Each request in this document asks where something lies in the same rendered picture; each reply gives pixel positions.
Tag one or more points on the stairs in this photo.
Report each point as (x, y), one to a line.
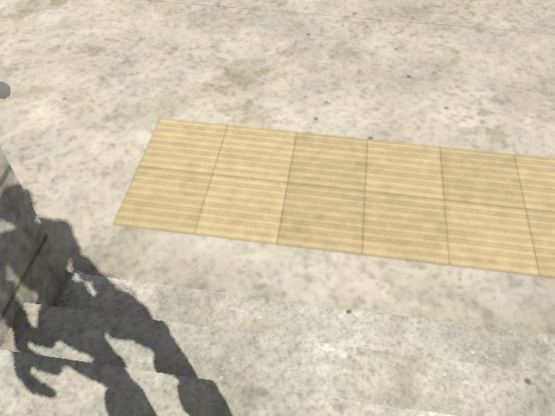
(115, 347)

